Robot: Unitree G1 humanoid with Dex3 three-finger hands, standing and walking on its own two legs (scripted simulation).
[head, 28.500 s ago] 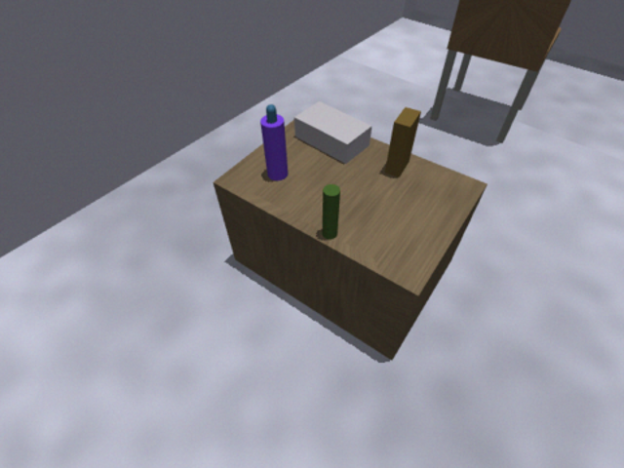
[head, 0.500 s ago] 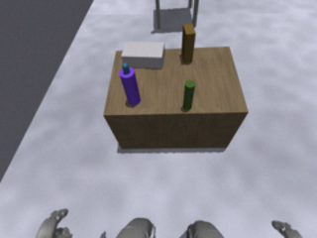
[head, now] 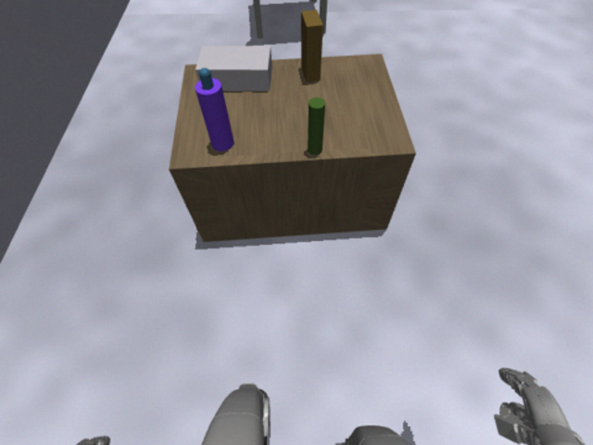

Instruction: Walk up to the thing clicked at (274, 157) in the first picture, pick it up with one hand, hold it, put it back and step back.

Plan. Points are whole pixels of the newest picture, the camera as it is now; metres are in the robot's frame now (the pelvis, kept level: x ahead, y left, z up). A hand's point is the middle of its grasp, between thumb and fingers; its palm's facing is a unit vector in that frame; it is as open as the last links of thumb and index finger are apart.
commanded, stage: step back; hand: left
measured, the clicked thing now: (214, 110) +0.89 +0.28 -0.20
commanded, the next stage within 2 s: stand in 1.58 s
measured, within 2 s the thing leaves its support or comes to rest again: neither
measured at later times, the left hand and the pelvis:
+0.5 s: hand out of the picture -0.06 +0.25 -0.13, palm faces +0.10 -0.93 -0.34, open 7.4 cm; pelvis -0.15 -0.02 +0.01, yaw +6 degrees
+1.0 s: hand out of the picture -0.20 +0.26 -0.13, palm faces +0.10 -0.91 -0.41, open 7.4 cm; pelvis -0.20 -0.02 +0.01, yaw +5 degrees
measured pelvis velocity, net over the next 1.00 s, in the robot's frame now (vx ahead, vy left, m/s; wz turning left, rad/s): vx -0.20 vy -0.02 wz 0.09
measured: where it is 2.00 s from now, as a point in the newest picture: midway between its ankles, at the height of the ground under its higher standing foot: outside the picture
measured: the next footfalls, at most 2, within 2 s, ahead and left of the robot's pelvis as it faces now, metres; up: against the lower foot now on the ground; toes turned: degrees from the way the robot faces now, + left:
left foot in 0.34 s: -0.10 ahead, +0.10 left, +0.00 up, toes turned +5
right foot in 0.66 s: -0.18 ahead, -0.16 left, +0.00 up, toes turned +5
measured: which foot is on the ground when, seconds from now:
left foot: down 0.00-0.02, up 0.04-0.32, down 0.34-0.68, up 0.70-0.92, down 0.94-1.00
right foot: down 0.00-0.38, up 0.40-0.64, down 0.66-1.00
